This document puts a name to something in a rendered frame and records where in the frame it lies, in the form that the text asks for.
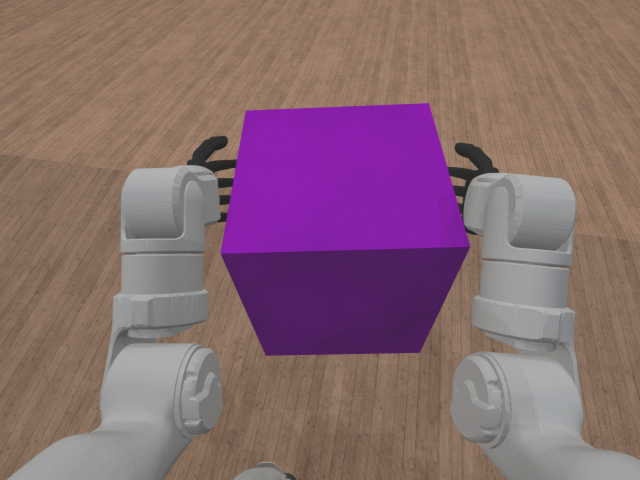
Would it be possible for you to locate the carton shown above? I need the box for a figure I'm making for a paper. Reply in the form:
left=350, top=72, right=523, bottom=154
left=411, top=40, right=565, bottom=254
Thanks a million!
left=221, top=103, right=470, bottom=356

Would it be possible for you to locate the left robot forearm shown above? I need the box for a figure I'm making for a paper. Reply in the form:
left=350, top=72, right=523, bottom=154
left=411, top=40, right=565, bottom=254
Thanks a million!
left=100, top=165, right=221, bottom=418

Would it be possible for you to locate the right robot forearm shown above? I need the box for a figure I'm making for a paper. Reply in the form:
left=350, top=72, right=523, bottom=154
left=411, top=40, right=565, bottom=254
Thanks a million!
left=463, top=173, right=583, bottom=430

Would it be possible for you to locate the right robot upper arm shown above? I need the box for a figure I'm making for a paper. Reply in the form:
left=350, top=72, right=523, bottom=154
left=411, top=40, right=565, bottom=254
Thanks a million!
left=450, top=351, right=640, bottom=480

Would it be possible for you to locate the left robot upper arm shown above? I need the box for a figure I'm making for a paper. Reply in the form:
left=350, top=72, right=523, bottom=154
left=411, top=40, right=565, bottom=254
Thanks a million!
left=7, top=343, right=223, bottom=480

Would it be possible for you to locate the left robot hand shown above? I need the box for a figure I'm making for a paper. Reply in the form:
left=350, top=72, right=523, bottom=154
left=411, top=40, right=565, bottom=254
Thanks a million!
left=187, top=136, right=237, bottom=222

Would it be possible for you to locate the right robot hand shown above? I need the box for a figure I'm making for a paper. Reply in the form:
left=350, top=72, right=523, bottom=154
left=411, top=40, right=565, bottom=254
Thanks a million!
left=447, top=143, right=499, bottom=235

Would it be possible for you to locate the left robot shin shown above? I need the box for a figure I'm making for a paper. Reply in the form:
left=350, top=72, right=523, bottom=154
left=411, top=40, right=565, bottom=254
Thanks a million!
left=257, top=462, right=283, bottom=474

